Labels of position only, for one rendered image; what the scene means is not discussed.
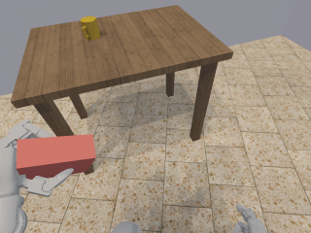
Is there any left robot hand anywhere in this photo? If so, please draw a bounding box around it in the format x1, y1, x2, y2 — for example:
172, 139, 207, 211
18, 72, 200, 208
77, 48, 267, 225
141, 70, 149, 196
0, 118, 74, 197

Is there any sponge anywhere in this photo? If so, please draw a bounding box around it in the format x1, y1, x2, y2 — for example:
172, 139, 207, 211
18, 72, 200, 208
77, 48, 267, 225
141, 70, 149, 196
16, 134, 96, 180

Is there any table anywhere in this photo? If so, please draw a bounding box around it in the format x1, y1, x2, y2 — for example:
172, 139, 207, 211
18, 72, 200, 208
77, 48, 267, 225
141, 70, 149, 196
11, 5, 234, 175

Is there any robot left forearm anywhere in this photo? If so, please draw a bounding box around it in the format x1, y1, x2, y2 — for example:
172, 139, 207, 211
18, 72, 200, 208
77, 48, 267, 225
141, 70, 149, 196
0, 194, 28, 233

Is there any left robot thigh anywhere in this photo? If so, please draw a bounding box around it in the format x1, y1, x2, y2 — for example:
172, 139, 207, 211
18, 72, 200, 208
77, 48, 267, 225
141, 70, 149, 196
111, 221, 142, 233

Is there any right robot hand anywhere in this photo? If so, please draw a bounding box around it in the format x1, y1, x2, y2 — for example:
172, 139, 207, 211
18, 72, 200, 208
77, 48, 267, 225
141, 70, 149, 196
231, 204, 266, 233

